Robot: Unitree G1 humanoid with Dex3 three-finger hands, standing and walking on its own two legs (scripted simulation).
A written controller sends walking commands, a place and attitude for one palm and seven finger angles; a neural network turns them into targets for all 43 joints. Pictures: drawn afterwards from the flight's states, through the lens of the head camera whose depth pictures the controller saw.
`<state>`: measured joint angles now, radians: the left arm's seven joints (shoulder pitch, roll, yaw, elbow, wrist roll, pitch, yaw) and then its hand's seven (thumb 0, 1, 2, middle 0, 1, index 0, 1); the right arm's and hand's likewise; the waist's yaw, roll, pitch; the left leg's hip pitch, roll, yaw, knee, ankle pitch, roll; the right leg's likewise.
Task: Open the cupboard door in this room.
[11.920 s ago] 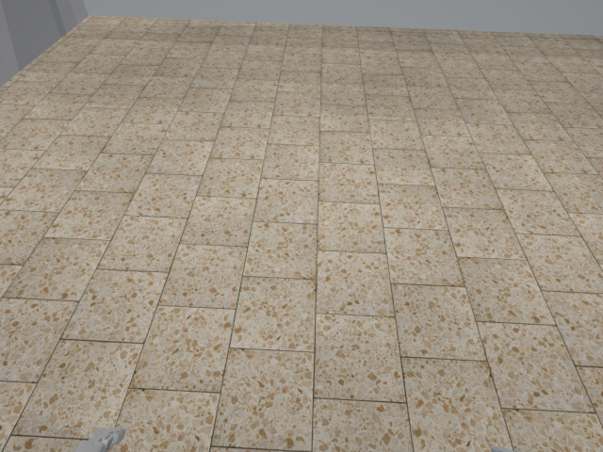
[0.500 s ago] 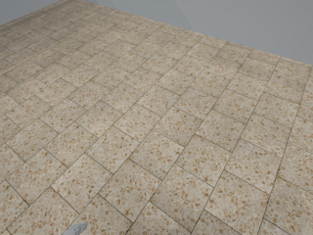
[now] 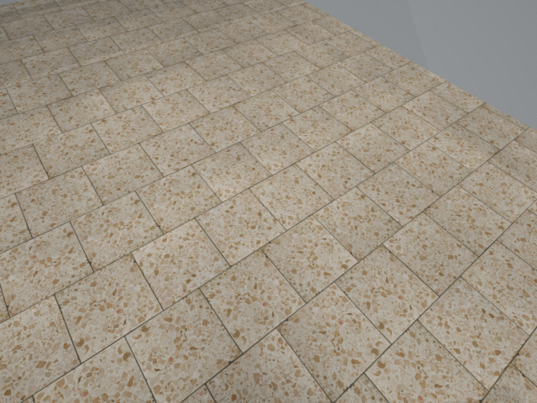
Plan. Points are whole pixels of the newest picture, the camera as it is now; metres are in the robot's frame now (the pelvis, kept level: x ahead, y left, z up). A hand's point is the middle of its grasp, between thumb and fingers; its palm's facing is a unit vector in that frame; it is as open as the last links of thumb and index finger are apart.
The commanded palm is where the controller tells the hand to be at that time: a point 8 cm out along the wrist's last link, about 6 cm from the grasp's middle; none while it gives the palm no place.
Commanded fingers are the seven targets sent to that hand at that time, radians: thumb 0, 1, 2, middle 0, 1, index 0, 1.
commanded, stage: turn or walk to find it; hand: left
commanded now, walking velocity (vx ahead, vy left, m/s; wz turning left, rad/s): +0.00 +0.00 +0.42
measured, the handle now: out of the picture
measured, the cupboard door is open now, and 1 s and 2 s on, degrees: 0 0 0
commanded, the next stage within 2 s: none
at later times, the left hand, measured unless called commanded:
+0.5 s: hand out of the picture +0.06 +0.19 -0.14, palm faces +0.17 -0.94 -0.28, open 7.4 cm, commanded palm none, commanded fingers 0.00 0.90 0.90 -0.20 -0.30 -0.20 -0.30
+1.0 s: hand out of the picture -0.14 +0.18 -0.18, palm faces +0.47 -0.85 -0.23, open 7.4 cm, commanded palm none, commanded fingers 0.00 0.90 0.90 -0.20 -0.30 -0.20 -0.30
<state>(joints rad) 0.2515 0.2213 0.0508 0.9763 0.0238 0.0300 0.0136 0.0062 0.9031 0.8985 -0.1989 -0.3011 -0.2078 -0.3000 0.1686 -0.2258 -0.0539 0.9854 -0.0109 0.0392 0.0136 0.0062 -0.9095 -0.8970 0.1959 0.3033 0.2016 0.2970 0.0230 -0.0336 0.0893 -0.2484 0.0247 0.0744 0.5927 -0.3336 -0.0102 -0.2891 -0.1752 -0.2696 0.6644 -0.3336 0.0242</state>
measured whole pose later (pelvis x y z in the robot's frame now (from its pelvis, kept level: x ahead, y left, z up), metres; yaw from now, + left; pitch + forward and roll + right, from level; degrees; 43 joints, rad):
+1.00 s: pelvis -0.07 -0.01 +0.00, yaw +25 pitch -1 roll +0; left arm 0.26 0.24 0.06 0.99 0.02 0.04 0.01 0.01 0.90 0.90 -0.20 -0.30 -0.21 -0.30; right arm 0.14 -0.22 -0.05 0.97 -0.01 0.04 0.01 0.01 -0.91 -0.90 0.20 0.30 0.20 0.30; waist 0.03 -0.04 0.09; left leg -0.25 0.01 0.08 0.60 -0.34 0.00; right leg -0.30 -0.18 -0.25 0.69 -0.38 0.04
